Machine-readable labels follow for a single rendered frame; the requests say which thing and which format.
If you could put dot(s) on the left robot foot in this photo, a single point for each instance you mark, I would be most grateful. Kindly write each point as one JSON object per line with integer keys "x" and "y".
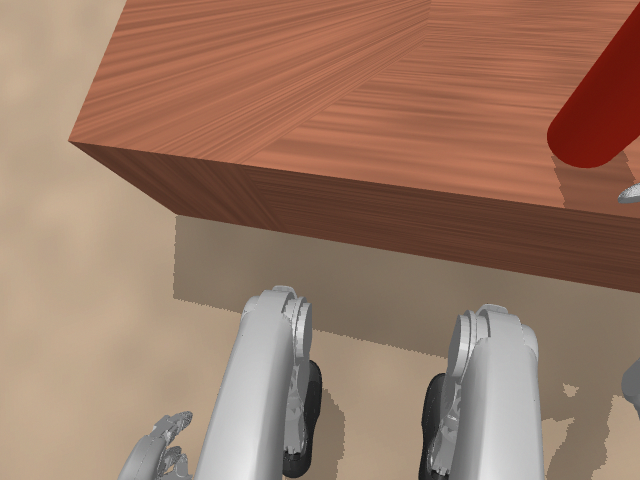
{"x": 296, "y": 465}

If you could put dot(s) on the bottle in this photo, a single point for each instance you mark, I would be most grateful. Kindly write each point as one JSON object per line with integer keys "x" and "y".
{"x": 602, "y": 116}

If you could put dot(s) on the left robot hand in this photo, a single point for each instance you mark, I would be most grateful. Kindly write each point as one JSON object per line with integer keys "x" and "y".
{"x": 149, "y": 459}

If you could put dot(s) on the right robot hand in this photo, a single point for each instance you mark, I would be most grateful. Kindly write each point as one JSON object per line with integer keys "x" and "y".
{"x": 630, "y": 195}

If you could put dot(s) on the right robot foot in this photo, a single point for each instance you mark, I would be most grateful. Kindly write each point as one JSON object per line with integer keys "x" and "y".
{"x": 430, "y": 425}

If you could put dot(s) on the right robot arm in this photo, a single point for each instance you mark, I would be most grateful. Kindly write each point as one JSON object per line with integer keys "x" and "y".
{"x": 631, "y": 385}

